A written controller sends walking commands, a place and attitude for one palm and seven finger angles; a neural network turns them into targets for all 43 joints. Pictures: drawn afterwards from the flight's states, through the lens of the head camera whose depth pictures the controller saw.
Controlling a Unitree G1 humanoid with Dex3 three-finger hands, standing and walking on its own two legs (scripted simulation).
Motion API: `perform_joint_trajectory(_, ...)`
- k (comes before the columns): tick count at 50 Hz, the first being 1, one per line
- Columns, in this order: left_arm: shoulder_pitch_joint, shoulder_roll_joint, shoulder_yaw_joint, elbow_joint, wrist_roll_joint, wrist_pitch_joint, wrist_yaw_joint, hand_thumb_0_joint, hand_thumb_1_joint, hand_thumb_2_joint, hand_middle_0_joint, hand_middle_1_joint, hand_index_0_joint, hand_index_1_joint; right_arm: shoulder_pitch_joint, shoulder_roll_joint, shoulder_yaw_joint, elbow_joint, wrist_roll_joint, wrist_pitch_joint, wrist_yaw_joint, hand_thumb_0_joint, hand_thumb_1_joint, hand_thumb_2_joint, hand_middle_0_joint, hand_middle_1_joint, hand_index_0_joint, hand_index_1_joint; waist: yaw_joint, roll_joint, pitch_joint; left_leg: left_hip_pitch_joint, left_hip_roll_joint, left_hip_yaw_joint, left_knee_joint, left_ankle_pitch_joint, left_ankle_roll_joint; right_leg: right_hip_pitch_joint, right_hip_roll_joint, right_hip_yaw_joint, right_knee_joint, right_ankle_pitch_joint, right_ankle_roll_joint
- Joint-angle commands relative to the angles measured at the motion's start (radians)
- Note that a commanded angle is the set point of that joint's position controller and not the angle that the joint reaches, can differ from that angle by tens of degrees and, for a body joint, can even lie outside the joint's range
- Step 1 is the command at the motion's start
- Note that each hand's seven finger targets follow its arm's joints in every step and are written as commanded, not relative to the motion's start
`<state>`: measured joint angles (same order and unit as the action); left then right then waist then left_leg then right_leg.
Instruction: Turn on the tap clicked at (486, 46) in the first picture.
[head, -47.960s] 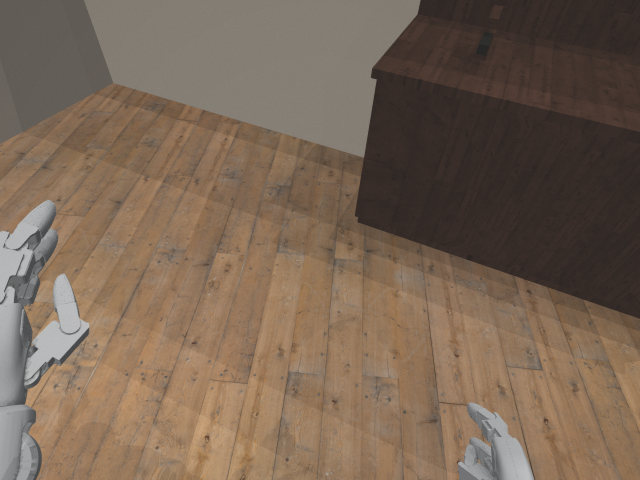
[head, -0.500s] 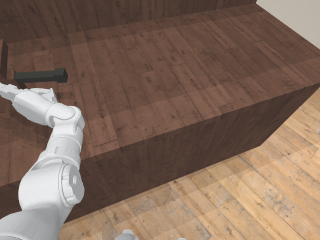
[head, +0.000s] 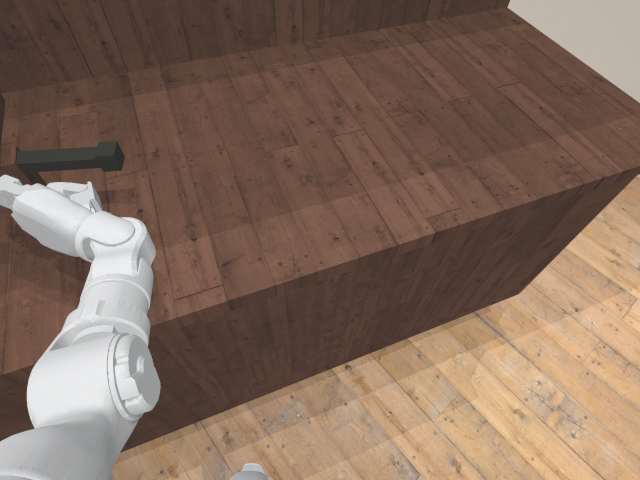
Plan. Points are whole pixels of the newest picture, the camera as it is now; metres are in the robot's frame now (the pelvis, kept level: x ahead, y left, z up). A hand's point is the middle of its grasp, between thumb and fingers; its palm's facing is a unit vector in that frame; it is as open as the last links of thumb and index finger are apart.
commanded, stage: push the lever round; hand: left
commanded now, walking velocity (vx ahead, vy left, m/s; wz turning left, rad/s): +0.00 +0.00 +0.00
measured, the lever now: (110, 156) +0.52 +0.27 +0.09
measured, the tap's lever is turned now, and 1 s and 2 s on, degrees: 76 76 76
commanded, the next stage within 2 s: none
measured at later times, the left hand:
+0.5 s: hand (90, 191) +0.46 +0.28 +0.09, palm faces +0.89 -0.44 -0.10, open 8.6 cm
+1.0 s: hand (89, 192) +0.46 +0.28 +0.09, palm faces +0.89 -0.44 -0.11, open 8.6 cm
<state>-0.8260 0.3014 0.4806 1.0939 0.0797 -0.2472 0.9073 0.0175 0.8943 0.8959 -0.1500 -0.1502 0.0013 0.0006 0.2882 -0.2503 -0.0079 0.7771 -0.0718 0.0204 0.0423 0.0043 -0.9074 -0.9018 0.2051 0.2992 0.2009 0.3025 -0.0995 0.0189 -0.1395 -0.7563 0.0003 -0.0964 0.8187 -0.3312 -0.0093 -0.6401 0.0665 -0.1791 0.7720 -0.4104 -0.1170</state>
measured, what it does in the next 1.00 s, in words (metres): stands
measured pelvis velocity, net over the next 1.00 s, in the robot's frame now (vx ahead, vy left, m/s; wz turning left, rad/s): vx -0.01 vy -0.01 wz -0.01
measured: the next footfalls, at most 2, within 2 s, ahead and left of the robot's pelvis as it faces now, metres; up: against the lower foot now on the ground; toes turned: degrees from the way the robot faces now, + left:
none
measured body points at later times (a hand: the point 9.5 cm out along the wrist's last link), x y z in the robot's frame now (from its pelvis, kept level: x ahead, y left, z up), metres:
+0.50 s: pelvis -0.01 +0.00 +0.00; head +0.06 +0.00 +0.44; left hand +0.41 +0.30 +0.10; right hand +0.03 -0.27 -0.13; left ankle +0.04 +0.14 -0.70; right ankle -0.02 -0.04 -0.70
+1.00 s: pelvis -0.01 -0.01 +0.00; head +0.06 +0.00 +0.44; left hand +0.41 +0.30 +0.10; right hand +0.03 -0.27 -0.13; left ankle +0.04 +0.14 -0.70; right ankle -0.02 -0.04 -0.70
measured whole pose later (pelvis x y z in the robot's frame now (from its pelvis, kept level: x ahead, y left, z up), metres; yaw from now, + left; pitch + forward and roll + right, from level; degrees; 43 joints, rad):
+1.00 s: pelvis -0.01 -0.01 +0.00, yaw +0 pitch +16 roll -1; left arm -0.84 0.35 0.49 1.12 0.06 -0.23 0.87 0.02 0.89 0.90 -0.15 -0.15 0.00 0.00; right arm 0.31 -0.26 0.00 0.78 -0.06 -0.01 0.03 0.00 -0.91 -0.90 0.21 0.30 0.20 0.30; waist -0.11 0.02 -0.14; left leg -0.79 0.01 -0.10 0.83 -0.32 0.00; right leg -0.68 0.08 -0.18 0.79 -0.40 -0.13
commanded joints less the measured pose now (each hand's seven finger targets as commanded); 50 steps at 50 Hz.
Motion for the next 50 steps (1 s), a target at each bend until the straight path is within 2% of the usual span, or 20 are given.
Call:
perform_joint_trajectory(1,-0.574,0.126,-0.137,-0.202,0.068,-0.02,-0.128,0.0,0.9,0.9,-0.15,-0.15,-0.15,-0.15,0.076,-0.151,-0.049,-0.069,-0.002,-0.026,-0.009,0.0,-0.9,-0.9,0.2,0.3,0.2,0.3,-0.109,0.059,-0.311,0.22,-0.02,0.036,-0.04,0.087,0.072,0.114,-0.079,0.196,-0.167,0.317,0.136)
perform_joint_trajectory(2,-0.554,0.152,-0.111,-0.177,0.07,-0.017,-0.126,0.0,0.9,0.9,-0.15,-0.15,-0.15,-0.15,0.082,-0.154,-0.05,-0.061,-0.002,-0.024,-0.01,0.0,-0.9,-0.9,0.2,0.3,0.2,0.3,-0.105,0.054,-0.302,0.21,-0.02,0.034,-0.038,0.091,0.072,0.113,-0.079,0.196,-0.164,0.325,0.134)
perform_joint_trajectory(6,-0.572,0.122,-0.144,-0.199,0.065,-0.018,-0.131,0.0,0.9,0.9,-0.15,-0.15,-0.15,-0.15,0.075,-0.153,-0.048,-0.069,0.001,-0.031,-0.012,0.0,-0.9,-0.9,0.2,0.3,0.2,0.3,-0.112,0.047,-0.31,0.21,-0.018,0.036,-0.04,0.072,0.073,0.107,-0.081,0.2,-0.168,0.3,0.138)
perform_joint_trajectory(12,-0.584,0.161,-0.12,-0.201,0.065,-0.02,-0.131,0.0,0.9,0.9,-0.15,-0.15,-0.15,-0.15,0.083,-0.159,-0.049,-0.061,0.001,-0.033,-0.016,0.0,-0.9,-0.9,0.2,0.3,0.2,0.3,-0.108,0.063,-0.313,0.205,-0.017,0.032,-0.041,0.063,0.073,0.097,-0.077,0.202,-0.165,0.269,0.131)
perform_joint_trajectory(13,-0.589,0.129,-0.147,-0.205,0.063,-0.021,-0.133,0.0,0.9,0.9,-0.15,-0.15,-0.15,-0.15,0.081,-0.155,-0.047,-0.065,0.002,-0.037,-0.014,0.0,-0.9,-0.9,0.2,0.3,0.2,0.3,-0.112,0.061,-0.316,0.214,-0.017,0.033,-0.042,0.065,0.073,0.093,-0.076,0.202,-0.164,0.276,0.133)
perform_joint_trajectory(16,-0.563,0.14,-0.139,-0.166,0.06,-0.011,-0.134,0.0,0.9,0.9,-0.15,-0.15,-0.15,-0.15,0.08,-0.158,-0.045,-0.065,0.003,-0.04,-0.015,0.0,-0.9,-0.9,0.2,0.3,0.2,0.3,-0.114,0.039,-0.286,0.181,-0.015,0.033,-0.043,0.04,0.073,0.093,-0.079,0.207,-0.174,0.24,0.136)
perform_joint_trajectory(17,-0.569,0.168,-0.113,-0.168,0.062,-0.013,-0.132,0.0,0.9,0.9,-0.15,-0.15,-0.15,-0.15,0.087,-0.162,-0.046,-0.06,0.002,-0.039,-0.017,0.0,-0.9,-0.9,0.2,0.3,0.2,0.3,-0.107,0.037,-0.292,0.179,-0.016,0.032,-0.044,0.043,0.074,0.098,-0.078,0.207,-0.172,0.248,0.134)
perform_joint_trajectory(19,-0.589,0.144,-0.142,-0.193,0.06,-0.015,-0.134,0.0,0.9,0.9,-0.15,-0.15,-0.15,-0.15,0.084,-0.16,-0.046,-0.066,0.004,-0.04,-0.016,0.0,-0.9,-0.9,0.2,0.3,0.2,0.3,-0.114,0.062,-0.316,0.202,-0.016,0.033,-0.045,0.053,0.073,0.098,-0.078,0.206,-0.169,0.256,0.134)
perform_joint_trajectory(21,-0.593,0.159,-0.129,-0.201,0.061,-0.019,-0.133,0.0,0.9,0.9,-0.15,-0.15,-0.15,-0.15,0.091,-0.159,-0.047,-0.063,0.002,-0.042,-0.016,0.0,-0.9,-0.9,0.2,0.3,0.2,0.3,-0.113,0.057,-0.329,0.205,-0.014,0.032,-0.042,0.06,0.073,0.105,-0.078,0.205,-0.165,0.272,0.135)
perform_joint_trajectory(23,-0.575,0.152,-0.132,-0.166,0.061,-0.013,-0.134,0.0,0.9,0.9,-0.15,-0.15,-0.15,-0.15,0.093,-0.159,-0.045,-0.06,0.004,-0.041,-0.016,0.0,-0.9,-0.9,0.2,0.3,0.2,0.3,-0.115,0.054,-0.299,0.19,-0.015,0.03,-0.045,0.048,0.073,0.087,-0.074,0.201,-0.165,0.245,0.132)
perform_joint_trajectory(27,-0.568,0.202,-0.102,-0.159,0.062,-0.004,-0.138,0.0,0.9,0.9,-0.15,-0.15,-0.15,-0.15,0.091,-0.166,-0.044,-0.063,0.005,-0.041,-0.023,0.0,-0.9,-0.9,0.2,0.3,0.2,0.3,-0.109,0.035,-0.291,0.148,-0.015,0.035,-0.042,0.026,0.074,0.11,-0.085,0.224,-0.176,0.24,0.139)
perform_joint_trajectory(30,-0.578,0.172,-0.127,-0.175,0.054,-0.008,-0.143,0.0,0.9,0.9,-0.15,-0.15,-0.15,-0.15,0.09,-0.163,-0.043,-0.067,0.008,-0.046,-0.024,0.0,-0.9,-0.9,0.2,0.3,0.2,0.3,-0.114,0.036,-0.302,0.173,-0.013,0.034,-0.047,0.033,0.074,0.106,-0.081,0.219,-0.175,0.244,0.141)
perform_joint_trajectory(32,-0.563,0.223,-0.084,-0.157,0.059,-0.008,-0.141,0.0,0.9,0.9,-0.15,-0.15,-0.15,-0.15,0.099,-0.167,-0.044,-0.062,0.006,-0.043,-0.026,0.0,-0.9,-0.9,0.2,0.3,0.2,0.3,-0.106,0.037,-0.304,0.147,-0.014,0.034,-0.041,0.034,0.074,0.12,-0.084,0.223,-0.169,0.263,0.141)
perform_joint_trajectory(35,-0.567,0.217,-0.1,-0.157,0.057,-0.005,-0.149,0.0,0.9,0.9,-0.15,-0.15,-0.15,-0.15,0.095,-0.166,-0.04,-0.068,0.009,-0.044,-0.027,0.0,-0.9,-0.9,0.2,0.3,0.2,0.3,-0.111,0.026,-0.292,0.137,-0.012,0.034,-0.044,0.021,0.074,0.124,-0.09,0.23,-0.177,0.246,0.146)
perform_joint_trajectory(38,-0.585,0.198,-0.115,-0.171,0.062,-0.008,-0.147,0.0,0.9,0.9,-0.15,-0.15,-0.15,-0.15,0.097,-0.163,-0.041,-0.069,0.009,-0.043,-0.025,0.0,-0.9,-0.9,0.2,0.3,0.2,0.3,-0.114,0.075,-0.301,0.174,-0.014,0.032,-0.048,0.036,0.074,0.096,-0.078,0.215,-0.167,0.238,0.136)
perform_joint_trajectory(40,-0.563,0.183,-0.119,-0.151,0.055,-0.005,-0.147,0.0,0.9,0.9,-0.15,-0.15,-0.15,-0.15,0.094,-0.162,-0.04,-0.07,0.008,-0.048,-0.024,0.0,-0.9,-0.9,0.2,0.3,0.2,0.3,-0.116,0.039,-0.287,0.159,-0.013,0.033,-0.043,0.02,0.076,0.092,-0.08,0.221,-0.176,0.224,0.141)
perform_joint_trajectory(42,-0.56,0.228,-0.087,-0.149,0.059,-0.005,-0.146,0.0,0.9,0.9,-0.15,-0.15,-0.15,-0.15,0.097,-0.167,-0.041,-0.067,0.008,-0.046,-0.028,0.0,-0.9,-0.9,0.2,0.3,0.2,0.3,-0.109,0.045,-0.293,0.136,-0.012,0.032,-0.04,0.019,0.074,0.107,-0.085,0.231,-0.173,0.233,0.142)
perform_joint_trajectory(43,-0.582,0.19,-0.128,-0.171,0.057,-0.006,-0.15,0.0,0.9,0.9,-0.15,-0.15,-0.15,-0.15,0.09,-0.163,-0.038,-0.071,0.01,-0.048,-0.026,0.0,-0.9,-0.9,0.2,0.3,0.2,0.3,-0.117,0.06,-0.293,0.149,-0.012,0.034,-0.043,0.019,0.073,0.098,-0.085,0.23,-0.172,0.231,0.142)
perform_joint_trajectory(47,-0.573,0.204,-0.108,-0.163,0.054,-0.01,-0.147,0.0,0.9,0.9,-0.15,-0.15,-0.15,-0.15,0.098,-0.166,-0.041,-0.064,0.007,-0.05,-0.027,0.0,-0.9,-0.9,0.2,0.3,0.2,0.3,-0.112,0.068,-0.298,0.162,-0.01,0.029,-0.042,0.02,0.074,0.088,-0.079,0.223,-0.171,0.218,0.135)
perform_joint_trajectory(50,-0.582,0.166,-0.134,-0.183,0.049,-0.012,-0.148,0.0,0.9,0.9,-0.15,-0.15,-0.15,-0.15,0.097,-0.16,-0.04,-0.066,0.007,-0.055,-0.023,0.0,-0.9,-0.9,0.2,0.3,0.2,0.3,-0.117,0.067,-0.313,0.174,-0.012,0.031,-0.037,0.029,0.073,0.092,-0.08,0.225,-0.167,0.249,0.141)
